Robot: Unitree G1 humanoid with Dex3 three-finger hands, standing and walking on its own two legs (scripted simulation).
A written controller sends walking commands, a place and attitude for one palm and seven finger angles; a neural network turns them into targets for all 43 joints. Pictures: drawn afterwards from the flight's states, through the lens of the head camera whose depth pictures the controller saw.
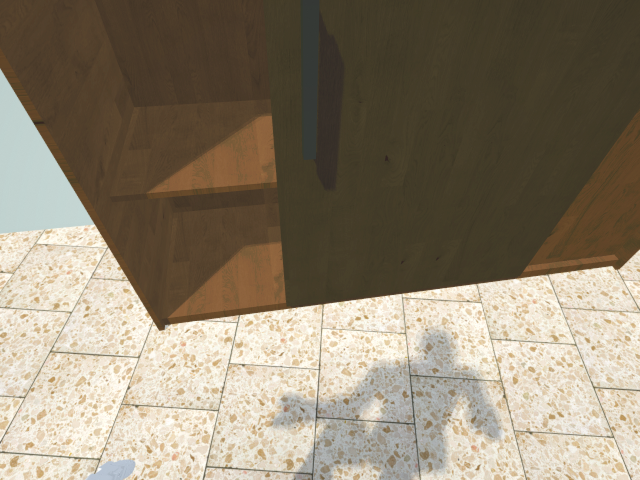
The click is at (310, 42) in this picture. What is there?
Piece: wardrobe's sliding door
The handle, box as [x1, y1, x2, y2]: [301, 0, 318, 159]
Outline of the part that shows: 318,0 301,0 302,153 304,159 315,158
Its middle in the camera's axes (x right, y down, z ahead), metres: -0.03 -0.30 +0.72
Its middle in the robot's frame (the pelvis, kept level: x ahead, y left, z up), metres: +0.76 +0.07 +0.13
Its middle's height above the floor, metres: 0.90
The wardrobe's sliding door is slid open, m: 0.43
